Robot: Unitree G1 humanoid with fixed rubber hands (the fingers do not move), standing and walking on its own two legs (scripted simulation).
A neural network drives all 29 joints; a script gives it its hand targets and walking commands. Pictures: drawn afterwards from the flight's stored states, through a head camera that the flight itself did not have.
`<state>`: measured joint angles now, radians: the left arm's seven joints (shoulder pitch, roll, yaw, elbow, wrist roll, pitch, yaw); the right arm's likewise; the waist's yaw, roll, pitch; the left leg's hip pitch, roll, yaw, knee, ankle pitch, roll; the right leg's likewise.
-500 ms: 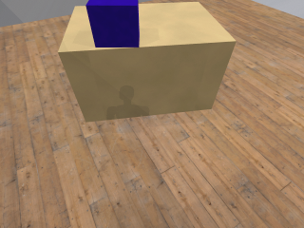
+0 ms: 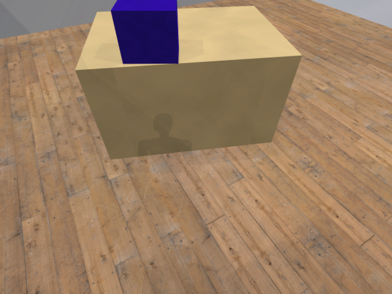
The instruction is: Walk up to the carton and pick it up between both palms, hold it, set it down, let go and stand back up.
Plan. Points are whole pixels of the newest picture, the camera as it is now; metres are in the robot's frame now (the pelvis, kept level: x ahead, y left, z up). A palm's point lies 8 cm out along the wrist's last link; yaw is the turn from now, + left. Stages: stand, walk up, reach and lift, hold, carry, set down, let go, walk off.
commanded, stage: stand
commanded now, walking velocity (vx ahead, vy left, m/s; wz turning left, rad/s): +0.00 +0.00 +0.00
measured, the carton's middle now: (149, 31) +1.24 +0.24 +0.01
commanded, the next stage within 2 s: none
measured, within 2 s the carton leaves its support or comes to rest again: neither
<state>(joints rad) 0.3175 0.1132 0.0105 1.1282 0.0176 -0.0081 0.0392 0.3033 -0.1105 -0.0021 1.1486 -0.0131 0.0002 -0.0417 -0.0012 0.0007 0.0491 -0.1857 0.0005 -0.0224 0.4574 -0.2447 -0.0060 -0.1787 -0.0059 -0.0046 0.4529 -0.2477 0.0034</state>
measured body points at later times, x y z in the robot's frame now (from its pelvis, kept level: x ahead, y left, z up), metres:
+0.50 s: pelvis +0.00 +0.00 +0.00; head +0.01 +0.00 +0.45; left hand -0.03 +0.20 -0.16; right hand -0.02 -0.21 -0.16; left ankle +0.00 +0.12 -0.74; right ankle +0.00 -0.12 -0.74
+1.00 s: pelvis +0.00 -0.01 +0.00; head +0.01 -0.01 +0.45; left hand -0.04 +0.20 -0.16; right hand -0.04 -0.21 -0.16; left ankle +0.00 +0.12 -0.74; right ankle +0.00 -0.12 -0.74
